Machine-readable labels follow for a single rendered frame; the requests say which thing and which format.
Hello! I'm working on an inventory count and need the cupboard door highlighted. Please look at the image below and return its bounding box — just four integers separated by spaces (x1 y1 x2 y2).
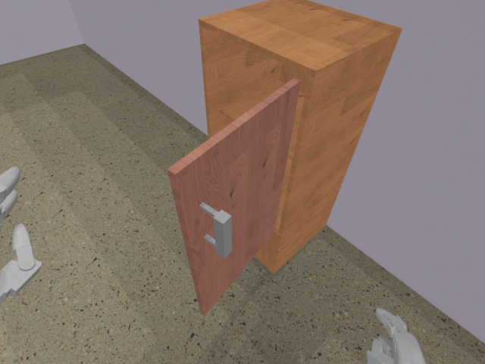
167 78 301 315

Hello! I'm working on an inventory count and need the right robot hand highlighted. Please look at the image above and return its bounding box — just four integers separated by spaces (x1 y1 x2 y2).
367 308 426 364

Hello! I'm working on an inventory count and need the handle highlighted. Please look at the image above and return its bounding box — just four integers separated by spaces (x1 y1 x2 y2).
199 202 232 259

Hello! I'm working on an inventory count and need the left robot hand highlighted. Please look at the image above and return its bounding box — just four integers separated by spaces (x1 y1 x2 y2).
0 167 42 304

